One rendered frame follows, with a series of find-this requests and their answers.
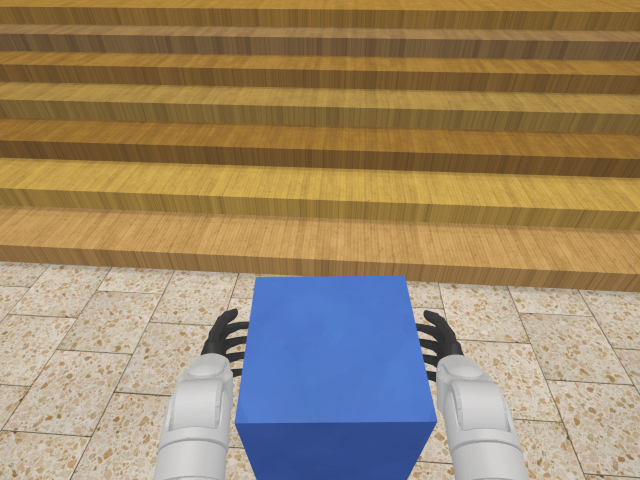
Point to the carton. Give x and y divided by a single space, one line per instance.
333 384

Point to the right robot forearm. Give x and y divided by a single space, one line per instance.
481 433

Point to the left robot hand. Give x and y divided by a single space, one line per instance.
217 342

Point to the left robot forearm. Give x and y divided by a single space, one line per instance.
194 440

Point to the right robot hand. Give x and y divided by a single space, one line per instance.
445 344

